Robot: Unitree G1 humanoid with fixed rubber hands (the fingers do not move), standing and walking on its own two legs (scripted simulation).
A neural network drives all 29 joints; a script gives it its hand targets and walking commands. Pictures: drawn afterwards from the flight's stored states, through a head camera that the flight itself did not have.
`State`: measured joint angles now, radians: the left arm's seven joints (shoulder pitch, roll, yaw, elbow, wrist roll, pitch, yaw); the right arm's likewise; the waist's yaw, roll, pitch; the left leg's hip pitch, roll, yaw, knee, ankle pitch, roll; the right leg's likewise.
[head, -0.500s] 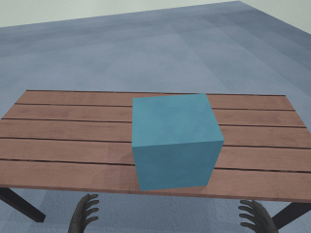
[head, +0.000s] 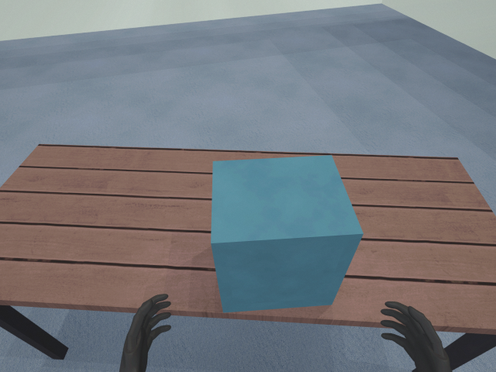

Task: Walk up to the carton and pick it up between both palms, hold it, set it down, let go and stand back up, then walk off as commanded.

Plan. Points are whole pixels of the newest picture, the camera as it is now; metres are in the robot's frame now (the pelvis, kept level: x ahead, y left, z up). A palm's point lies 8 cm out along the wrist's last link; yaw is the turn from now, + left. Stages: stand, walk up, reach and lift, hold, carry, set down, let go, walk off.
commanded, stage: reach and lift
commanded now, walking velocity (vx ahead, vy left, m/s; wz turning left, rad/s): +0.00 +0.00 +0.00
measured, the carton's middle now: (275, 236) +0.40 -0.02 -0.04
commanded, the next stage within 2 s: none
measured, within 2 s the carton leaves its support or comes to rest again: neither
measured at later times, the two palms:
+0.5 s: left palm (138, 291) +0.25 +0.21 +0.02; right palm (426, 291) +0.26 -0.24 +0.03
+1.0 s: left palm (138, 237) +0.32 +0.21 +0.07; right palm (423, 222) +0.34 -0.24 +0.09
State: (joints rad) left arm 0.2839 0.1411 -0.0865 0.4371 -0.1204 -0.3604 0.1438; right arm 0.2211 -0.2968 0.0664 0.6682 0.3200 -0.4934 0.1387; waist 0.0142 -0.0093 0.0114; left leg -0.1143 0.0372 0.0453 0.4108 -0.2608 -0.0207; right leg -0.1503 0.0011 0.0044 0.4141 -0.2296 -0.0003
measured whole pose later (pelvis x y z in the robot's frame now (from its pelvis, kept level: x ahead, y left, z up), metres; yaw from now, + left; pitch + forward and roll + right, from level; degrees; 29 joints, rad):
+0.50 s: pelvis -0.01 -0.01 +0.00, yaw +0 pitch -1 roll +0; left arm -0.01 0.16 0.03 0.35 -0.13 -0.02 0.12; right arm -0.03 -0.32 0.04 0.51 0.33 -0.19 0.08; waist 0.02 -0.03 0.00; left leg -0.11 0.04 0.04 0.33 -0.21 -0.03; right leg -0.15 0.02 0.02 0.35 -0.18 -0.01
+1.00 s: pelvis -0.01 +0.00 +0.01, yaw -1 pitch +2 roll +0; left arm -0.28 0.17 0.11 0.30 -0.14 0.28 0.09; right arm -0.38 -0.41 0.01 0.58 0.36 0.05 0.08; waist 0.03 -0.01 -0.03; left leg -0.17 0.04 0.04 0.31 -0.18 -0.02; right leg -0.20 0.02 0.03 0.30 -0.14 0.00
